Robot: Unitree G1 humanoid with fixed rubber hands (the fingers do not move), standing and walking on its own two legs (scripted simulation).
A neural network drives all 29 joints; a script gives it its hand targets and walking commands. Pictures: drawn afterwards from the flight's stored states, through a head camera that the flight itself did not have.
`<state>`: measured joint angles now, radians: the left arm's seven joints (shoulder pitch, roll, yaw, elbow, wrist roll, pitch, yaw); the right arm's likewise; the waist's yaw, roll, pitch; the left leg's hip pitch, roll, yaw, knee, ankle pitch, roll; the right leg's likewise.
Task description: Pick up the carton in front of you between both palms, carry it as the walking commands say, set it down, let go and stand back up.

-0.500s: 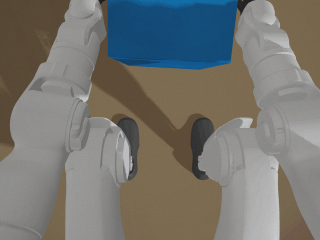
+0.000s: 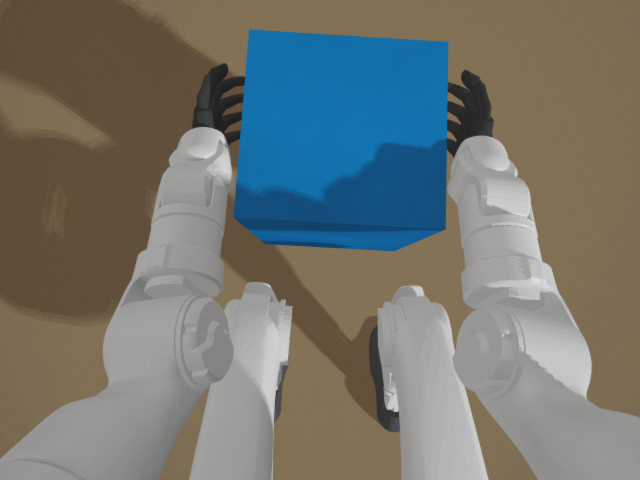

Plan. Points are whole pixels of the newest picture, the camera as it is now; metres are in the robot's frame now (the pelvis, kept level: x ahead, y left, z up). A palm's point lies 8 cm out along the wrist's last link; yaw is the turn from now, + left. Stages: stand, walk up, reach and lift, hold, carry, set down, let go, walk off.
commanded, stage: reach and lift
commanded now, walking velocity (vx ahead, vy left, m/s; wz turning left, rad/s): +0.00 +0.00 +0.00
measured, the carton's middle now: (337, 164) +0.48 +0.00 -0.13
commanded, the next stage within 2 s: none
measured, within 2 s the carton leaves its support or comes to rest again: neither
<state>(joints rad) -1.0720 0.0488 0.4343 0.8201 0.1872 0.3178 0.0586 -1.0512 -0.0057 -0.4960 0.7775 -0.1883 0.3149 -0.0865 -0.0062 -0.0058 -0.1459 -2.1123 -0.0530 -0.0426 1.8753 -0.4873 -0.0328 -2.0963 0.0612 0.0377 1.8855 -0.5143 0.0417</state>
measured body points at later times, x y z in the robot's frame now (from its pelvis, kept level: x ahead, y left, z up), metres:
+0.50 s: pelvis +0.04 +0.00 +0.13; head +0.22 +0.01 +0.54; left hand +0.47 +0.15 +0.08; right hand +0.47 -0.15 +0.08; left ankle +0.12 +0.12 -0.42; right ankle +0.12 -0.12 -0.42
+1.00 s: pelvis +0.09 +0.00 +0.27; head +0.15 +0.00 +0.71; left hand +0.43 +0.15 +0.24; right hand +0.43 -0.15 +0.24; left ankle +0.12 +0.12 -0.42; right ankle +0.12 -0.12 -0.42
